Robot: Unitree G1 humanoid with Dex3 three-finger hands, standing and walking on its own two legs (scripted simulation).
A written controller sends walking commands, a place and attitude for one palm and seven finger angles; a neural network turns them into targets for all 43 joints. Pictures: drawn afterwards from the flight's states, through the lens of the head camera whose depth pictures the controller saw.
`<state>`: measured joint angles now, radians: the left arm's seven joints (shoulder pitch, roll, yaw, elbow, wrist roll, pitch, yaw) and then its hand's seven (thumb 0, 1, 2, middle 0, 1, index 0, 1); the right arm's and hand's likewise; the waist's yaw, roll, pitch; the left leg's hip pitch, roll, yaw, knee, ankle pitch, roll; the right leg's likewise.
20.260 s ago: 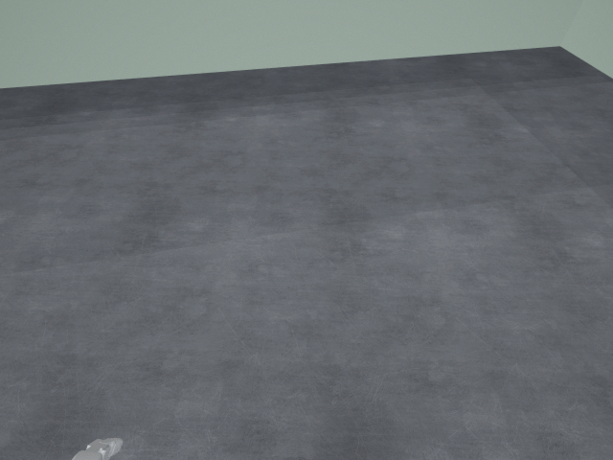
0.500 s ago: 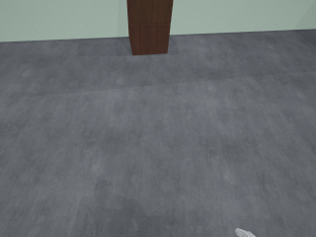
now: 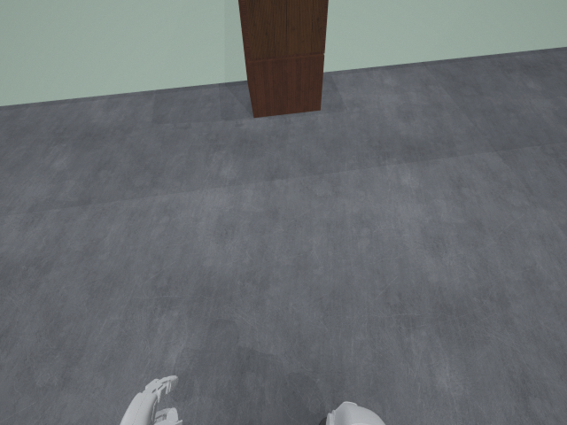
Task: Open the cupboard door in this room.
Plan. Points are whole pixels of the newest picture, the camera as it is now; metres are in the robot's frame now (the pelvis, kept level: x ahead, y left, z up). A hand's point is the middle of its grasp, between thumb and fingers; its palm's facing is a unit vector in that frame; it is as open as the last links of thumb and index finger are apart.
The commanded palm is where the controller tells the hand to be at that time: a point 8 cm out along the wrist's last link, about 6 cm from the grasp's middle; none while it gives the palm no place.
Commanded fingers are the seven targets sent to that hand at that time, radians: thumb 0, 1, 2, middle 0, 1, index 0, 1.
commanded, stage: turn or walk to find it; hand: left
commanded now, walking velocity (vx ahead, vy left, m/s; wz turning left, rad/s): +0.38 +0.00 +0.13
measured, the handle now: out of the picture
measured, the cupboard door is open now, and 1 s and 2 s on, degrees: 0 0 0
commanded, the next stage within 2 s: stand and wait in 0.92 s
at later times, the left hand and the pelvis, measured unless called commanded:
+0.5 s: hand out of the picture +0.13 +0.21 -0.16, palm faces +0.15 -0.98 -0.14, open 7.3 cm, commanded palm none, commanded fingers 0.00 0.90 0.90 -0.20 -0.30 -0.20 -0.30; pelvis +0.20 +0.05 +0.02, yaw +3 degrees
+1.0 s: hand (210, 223) +0.53 +0.18 -0.13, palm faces +0.03 -0.97 -0.23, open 7.3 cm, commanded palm none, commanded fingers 0.00 0.90 0.90 -0.20 -0.30 -0.20 -0.30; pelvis +0.42 -0.01 +0.01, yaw +3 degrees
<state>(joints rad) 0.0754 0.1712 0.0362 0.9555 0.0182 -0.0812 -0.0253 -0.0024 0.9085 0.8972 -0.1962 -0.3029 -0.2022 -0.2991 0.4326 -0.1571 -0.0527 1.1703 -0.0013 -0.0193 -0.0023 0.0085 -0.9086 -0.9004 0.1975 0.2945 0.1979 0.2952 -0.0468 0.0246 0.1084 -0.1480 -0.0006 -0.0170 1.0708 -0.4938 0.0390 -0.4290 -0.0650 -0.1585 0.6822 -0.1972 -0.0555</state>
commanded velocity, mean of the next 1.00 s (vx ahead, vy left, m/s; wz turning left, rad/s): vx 0.36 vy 0.00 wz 0.06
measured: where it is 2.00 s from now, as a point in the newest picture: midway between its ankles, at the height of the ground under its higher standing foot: (287, 312)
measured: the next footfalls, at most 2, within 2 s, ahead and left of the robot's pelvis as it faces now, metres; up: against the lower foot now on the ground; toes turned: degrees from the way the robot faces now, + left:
left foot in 0.40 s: +0.27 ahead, +0.15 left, +0.00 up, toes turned +13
right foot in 0.88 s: +0.59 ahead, -0.11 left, +0.00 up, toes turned -3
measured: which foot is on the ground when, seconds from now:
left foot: up 0.00-0.38, down 0.40-0.90, up 0.92-1.00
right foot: down 0.00-0.42, up 0.44-0.86, down 0.88-1.00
